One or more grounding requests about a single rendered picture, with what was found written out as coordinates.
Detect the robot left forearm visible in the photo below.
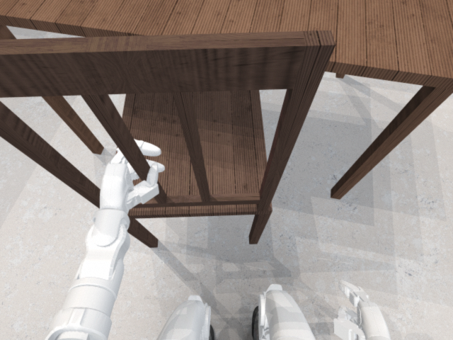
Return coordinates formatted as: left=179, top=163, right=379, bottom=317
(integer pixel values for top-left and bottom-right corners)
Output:
left=43, top=208, right=130, bottom=340

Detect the robot left hand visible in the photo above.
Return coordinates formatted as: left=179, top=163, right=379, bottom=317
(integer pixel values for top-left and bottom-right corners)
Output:
left=100, top=139, right=165, bottom=214

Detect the robot right shin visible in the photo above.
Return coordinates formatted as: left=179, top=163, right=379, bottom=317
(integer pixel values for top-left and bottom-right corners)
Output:
left=258, top=284, right=282, bottom=340

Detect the table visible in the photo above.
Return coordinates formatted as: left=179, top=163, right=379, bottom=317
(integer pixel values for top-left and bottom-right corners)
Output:
left=0, top=0, right=453, bottom=200

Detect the chair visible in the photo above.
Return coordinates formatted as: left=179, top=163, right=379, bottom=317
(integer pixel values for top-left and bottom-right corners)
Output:
left=0, top=30, right=336, bottom=248

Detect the left robot thigh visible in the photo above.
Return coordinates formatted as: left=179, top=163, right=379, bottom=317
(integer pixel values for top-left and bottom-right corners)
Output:
left=157, top=300, right=211, bottom=340

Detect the robot right hand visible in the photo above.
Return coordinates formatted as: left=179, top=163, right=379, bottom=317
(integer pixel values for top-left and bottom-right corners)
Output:
left=333, top=280, right=391, bottom=340

